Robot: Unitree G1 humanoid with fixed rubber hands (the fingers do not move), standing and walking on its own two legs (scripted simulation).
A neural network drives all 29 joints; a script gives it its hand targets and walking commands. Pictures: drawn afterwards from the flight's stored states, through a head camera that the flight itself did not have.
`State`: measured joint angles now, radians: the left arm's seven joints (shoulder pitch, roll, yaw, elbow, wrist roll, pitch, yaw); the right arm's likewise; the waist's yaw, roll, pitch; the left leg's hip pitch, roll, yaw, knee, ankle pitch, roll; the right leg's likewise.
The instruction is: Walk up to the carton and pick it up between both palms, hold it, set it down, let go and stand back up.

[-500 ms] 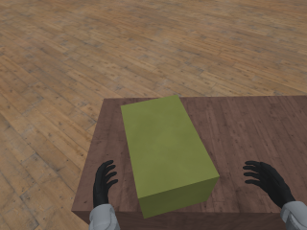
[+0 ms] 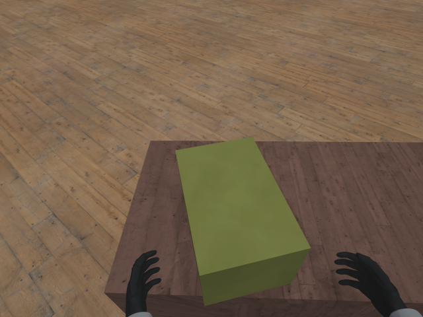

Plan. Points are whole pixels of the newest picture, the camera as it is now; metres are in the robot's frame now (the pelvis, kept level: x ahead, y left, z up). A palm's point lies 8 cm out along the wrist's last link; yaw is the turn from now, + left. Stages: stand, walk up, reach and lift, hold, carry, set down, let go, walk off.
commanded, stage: set down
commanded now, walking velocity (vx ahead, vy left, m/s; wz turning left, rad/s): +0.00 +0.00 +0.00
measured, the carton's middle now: (230, 213) +0.40 +0.02 -0.06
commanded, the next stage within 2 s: let go in 1.78 s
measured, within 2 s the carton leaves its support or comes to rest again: neither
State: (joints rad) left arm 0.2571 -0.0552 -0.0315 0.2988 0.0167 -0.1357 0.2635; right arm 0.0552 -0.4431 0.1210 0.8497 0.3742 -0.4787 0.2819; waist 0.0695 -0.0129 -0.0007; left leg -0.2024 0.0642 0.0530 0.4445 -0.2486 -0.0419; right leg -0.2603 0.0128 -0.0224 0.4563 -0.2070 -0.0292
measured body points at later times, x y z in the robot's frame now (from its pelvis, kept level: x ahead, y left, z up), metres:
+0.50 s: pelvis +0.01 +0.00 +0.00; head +0.02 +0.01 +0.45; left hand +0.18 +0.20 -0.06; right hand +0.21 -0.24 -0.06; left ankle -0.01 +0.14 -0.74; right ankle +0.02 -0.10 -0.74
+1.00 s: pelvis +0.02 +0.02 +0.01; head +0.03 +0.03 +0.46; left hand +0.18 +0.23 -0.07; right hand +0.20 -0.22 -0.07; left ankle -0.01 +0.14 -0.74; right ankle +0.02 -0.10 -0.74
